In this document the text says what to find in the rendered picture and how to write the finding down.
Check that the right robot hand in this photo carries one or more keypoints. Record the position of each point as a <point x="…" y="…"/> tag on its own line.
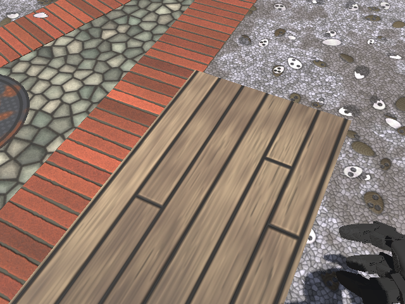
<point x="389" y="287"/>

